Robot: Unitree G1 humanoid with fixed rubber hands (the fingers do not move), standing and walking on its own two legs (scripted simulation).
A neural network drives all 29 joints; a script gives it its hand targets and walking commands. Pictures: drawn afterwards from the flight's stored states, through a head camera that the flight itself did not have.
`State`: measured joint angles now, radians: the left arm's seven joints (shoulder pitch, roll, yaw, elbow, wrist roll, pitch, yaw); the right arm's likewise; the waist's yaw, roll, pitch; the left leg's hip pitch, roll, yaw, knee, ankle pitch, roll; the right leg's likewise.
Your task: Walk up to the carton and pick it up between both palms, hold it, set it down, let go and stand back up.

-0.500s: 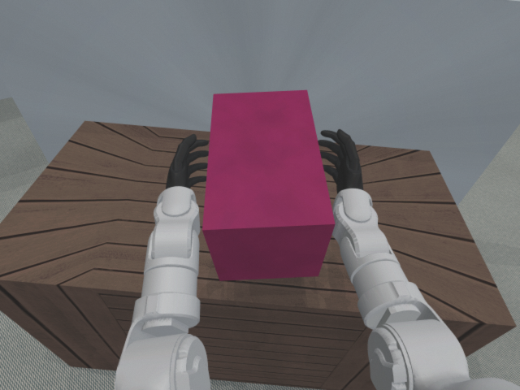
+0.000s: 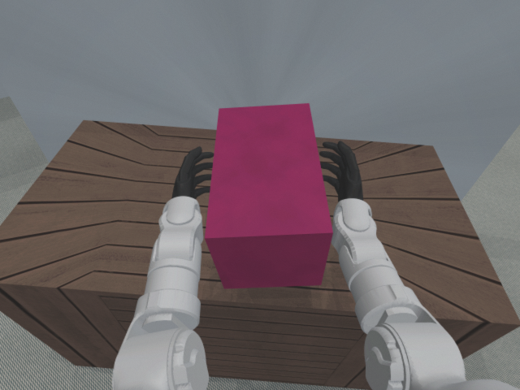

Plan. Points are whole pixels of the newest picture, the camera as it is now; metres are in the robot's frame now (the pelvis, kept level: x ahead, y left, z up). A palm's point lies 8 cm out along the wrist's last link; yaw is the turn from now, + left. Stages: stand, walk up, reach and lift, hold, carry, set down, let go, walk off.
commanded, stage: set down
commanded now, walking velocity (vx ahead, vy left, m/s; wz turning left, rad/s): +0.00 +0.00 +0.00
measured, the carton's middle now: (267, 193) +0.41 -0.01 +0.07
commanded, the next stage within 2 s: none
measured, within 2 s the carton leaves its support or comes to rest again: rests again in 1.82 s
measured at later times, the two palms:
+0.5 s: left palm (193, 203) +0.40 +0.12 +0.06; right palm (343, 201) +0.38 -0.13 +0.08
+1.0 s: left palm (203, 213) +0.41 +0.11 +0.01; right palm (343, 213) +0.38 -0.14 +0.04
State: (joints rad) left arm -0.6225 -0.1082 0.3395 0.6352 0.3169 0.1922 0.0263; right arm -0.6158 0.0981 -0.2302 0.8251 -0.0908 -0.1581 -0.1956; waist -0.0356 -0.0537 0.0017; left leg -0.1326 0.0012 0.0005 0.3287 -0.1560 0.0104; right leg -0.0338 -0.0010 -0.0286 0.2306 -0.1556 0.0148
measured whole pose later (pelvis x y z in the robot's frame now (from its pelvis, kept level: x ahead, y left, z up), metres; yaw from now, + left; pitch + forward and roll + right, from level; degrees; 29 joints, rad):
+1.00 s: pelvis +0.02 +0.00 +0.00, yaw -1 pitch +11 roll -1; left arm -0.73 -0.04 0.42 1.13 0.33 -0.23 0.04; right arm -0.65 0.16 -0.52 1.05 -0.36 -0.43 -0.19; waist -0.04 -0.05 -0.09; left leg -0.37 0.02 0.02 0.33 -0.15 0.01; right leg -0.27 0.01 -0.01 0.23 -0.14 0.01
